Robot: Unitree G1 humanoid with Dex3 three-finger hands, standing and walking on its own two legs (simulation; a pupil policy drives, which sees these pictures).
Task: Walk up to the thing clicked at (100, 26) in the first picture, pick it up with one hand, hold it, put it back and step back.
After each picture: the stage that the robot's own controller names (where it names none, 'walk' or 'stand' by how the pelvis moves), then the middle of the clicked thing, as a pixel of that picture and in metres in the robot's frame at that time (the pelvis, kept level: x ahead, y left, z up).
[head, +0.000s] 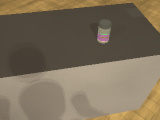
stand; (104, 31) +0.73 -0.11 -0.04
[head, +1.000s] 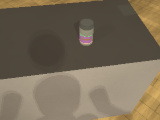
rise first; (86, 32) +0.65 +0.01 -0.01
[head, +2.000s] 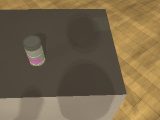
stand; (34, 51) +0.50 +0.22 +0.00
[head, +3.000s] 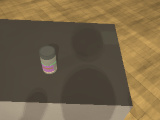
stand; (48, 60) +0.51 +0.17 -0.03
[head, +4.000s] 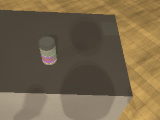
stand; (48, 51) +0.53 +0.15 -0.03
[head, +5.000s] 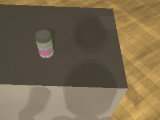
stand; (44, 44) +0.56 +0.18 -0.02
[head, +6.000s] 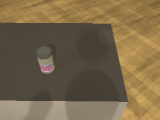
stand; (45, 60) +0.53 +0.18 -0.04
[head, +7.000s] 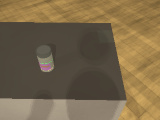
stand; (45, 58) +0.54 +0.18 -0.04
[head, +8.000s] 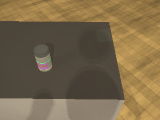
stand; (43, 58) +0.54 +0.19 -0.04
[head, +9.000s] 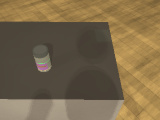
stand; (42, 58) +0.53 +0.19 -0.04
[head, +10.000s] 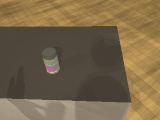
rise first; (51, 60) +0.54 +0.19 -0.03
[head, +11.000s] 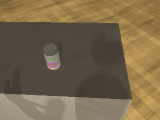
go down; (52, 56) +0.55 +0.19 -0.03
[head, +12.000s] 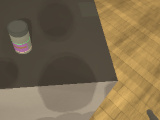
go down; (20, 37) +0.55 +0.18 +0.01
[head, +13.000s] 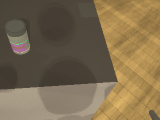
approach; (18, 37) +0.54 +0.19 +0.02
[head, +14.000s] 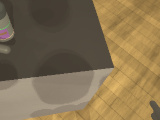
close in; out of the picture +0.55 +0.20 +0.05
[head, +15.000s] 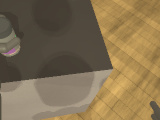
lift; (4, 38) +0.50 +0.19 +0.05
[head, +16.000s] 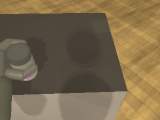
lift; (23, 63) +0.38 +0.19 +0.12
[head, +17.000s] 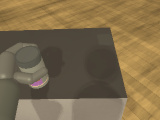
lift; (33, 68) +0.33 +0.16 +0.17
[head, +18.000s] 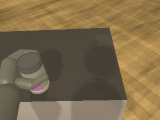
hold; (34, 73) +0.32 +0.16 +0.15
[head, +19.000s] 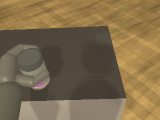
crouch; (34, 69) +0.33 +0.15 +0.16
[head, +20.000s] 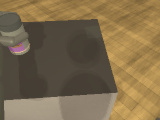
crouch; (14, 35) +0.46 +0.20 +0.18
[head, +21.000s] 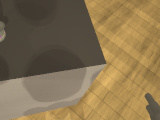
lower; out of the picture +0.54 +0.19 +0.05
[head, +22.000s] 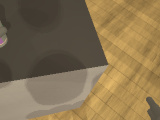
lower; out of the picture +0.53 +0.20 +0.06
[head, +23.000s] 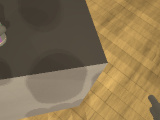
lower; out of the picture +0.53 +0.20 +0.05
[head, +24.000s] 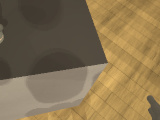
lower; out of the picture +0.53 +0.20 +0.06
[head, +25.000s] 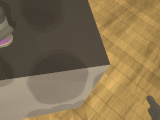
loosen; out of the picture +0.53 +0.18 +0.05
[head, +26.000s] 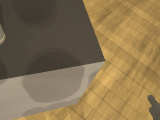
withdraw; out of the picture +0.53 +0.19 +0.06
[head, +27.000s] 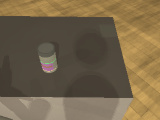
sink last; (48, 58) +0.50 +0.17 +0.01
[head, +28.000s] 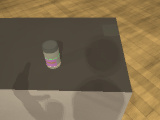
stand; (51, 54) +0.53 +0.17 +0.01
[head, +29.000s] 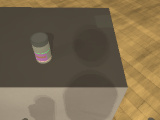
stand; (41, 48) +0.52 +0.18 +0.03
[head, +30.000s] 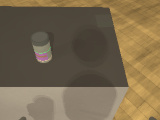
stand; (42, 47) +0.52 +0.18 +0.03
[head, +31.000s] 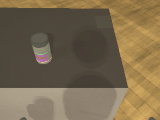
stand; (41, 48) +0.52 +0.18 +0.03
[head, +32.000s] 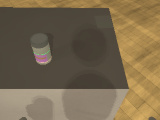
stand; (41, 49) +0.51 +0.18 +0.03
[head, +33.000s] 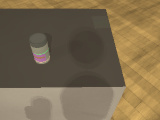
stand; (40, 49) +0.53 +0.17 +0.03
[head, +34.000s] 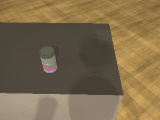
stand; (48, 59) +0.54 +0.17 -0.04
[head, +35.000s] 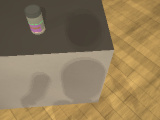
walk; (35, 20) +0.65 +0.21 +0.00
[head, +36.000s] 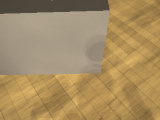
walk; out of the picture +0.97 +0.20 -0.01
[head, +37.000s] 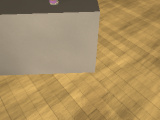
stand; out of the picture +1.17 +0.23 -0.02
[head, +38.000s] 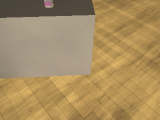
stand; out of the picture +1.15 +0.24 -0.04
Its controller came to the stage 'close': yes
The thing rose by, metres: 0.21
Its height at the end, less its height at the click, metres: +0.00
